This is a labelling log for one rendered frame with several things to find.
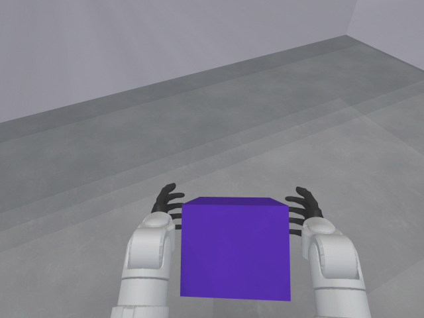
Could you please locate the right robot forearm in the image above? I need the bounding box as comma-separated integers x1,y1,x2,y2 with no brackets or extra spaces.
301,217,371,318

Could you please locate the carton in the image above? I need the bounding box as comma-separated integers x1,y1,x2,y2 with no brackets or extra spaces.
180,197,291,301

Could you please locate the left robot forearm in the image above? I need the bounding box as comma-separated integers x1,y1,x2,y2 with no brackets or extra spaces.
111,211,175,318

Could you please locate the left robot hand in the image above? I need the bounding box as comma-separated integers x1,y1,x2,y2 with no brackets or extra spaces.
151,183,185,230

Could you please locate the right robot hand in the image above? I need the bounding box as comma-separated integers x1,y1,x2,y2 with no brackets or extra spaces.
285,187,324,236

